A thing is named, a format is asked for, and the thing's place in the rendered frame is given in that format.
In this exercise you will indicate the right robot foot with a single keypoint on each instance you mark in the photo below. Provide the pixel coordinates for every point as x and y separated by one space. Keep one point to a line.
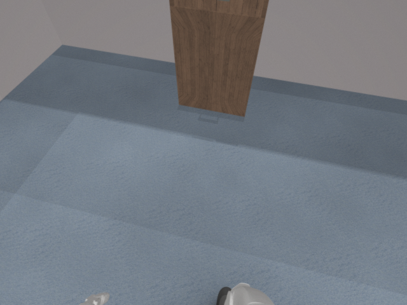
222 295

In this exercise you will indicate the cabinet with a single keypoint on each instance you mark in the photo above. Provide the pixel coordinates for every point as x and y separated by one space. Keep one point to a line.
215 56

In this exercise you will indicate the robot left hand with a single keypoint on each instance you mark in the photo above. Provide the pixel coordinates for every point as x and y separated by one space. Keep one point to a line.
98 299

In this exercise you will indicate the drawer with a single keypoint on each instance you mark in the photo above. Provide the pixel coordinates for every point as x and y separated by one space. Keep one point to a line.
243 7

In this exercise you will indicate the right robot thigh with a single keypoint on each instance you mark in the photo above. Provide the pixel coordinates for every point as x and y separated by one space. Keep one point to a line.
247 296

